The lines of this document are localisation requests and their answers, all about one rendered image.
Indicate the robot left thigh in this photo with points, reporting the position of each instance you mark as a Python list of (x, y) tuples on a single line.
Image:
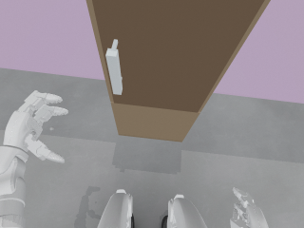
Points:
[(117, 211)]

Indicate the robot right shin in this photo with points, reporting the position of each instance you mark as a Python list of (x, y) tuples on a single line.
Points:
[(169, 225)]

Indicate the handle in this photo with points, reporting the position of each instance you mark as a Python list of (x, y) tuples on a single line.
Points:
[(114, 69)]

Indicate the left robot hand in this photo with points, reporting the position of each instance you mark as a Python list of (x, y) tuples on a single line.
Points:
[(21, 124)]

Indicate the left robot forearm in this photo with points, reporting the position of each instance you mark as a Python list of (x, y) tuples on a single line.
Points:
[(13, 187)]

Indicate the cupboard door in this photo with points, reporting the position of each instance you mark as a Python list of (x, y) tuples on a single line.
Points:
[(171, 52)]

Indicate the right robot hand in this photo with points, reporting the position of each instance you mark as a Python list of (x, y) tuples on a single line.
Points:
[(252, 216)]

